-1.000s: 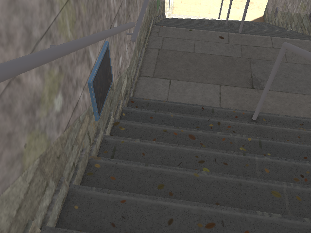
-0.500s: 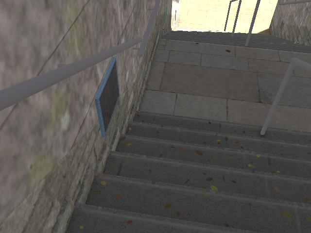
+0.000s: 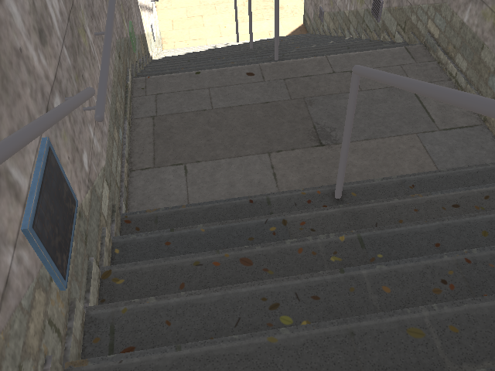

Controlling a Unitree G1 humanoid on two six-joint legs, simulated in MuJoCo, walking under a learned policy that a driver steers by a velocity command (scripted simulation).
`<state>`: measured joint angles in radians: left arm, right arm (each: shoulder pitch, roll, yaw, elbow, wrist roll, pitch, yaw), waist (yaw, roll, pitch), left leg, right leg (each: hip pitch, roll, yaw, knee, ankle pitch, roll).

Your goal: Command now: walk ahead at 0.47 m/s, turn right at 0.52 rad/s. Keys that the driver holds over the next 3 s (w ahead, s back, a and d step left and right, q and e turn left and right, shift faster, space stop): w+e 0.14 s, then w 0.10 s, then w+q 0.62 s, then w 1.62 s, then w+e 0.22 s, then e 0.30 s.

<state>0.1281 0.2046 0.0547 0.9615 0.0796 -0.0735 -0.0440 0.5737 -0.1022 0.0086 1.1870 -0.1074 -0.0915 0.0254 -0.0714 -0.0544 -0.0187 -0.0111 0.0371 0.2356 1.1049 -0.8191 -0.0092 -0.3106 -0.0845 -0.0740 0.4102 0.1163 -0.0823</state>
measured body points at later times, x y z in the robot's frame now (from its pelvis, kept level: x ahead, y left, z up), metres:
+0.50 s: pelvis +0.30 +0.01 -0.19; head +0.31 +0.02 +0.26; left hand +0.25 +0.23 -0.34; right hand +0.35 -0.24 -0.32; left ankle +0.36 +0.08 -0.92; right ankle +0.12 -0.09 -0.67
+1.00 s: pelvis +0.58 -0.04 -0.34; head +0.58 -0.04 +0.11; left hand +0.68 +0.20 -0.47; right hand +0.53 -0.26 -0.49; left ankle +0.45 +0.09 -0.82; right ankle +0.63 -0.12 -1.08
